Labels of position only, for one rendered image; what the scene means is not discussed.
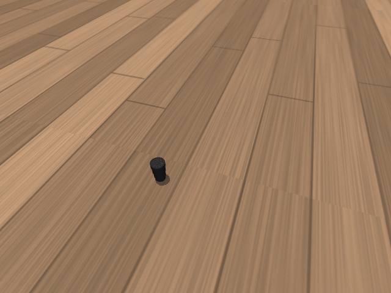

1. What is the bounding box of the cup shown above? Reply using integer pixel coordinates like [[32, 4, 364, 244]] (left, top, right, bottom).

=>
[[150, 157, 166, 182]]

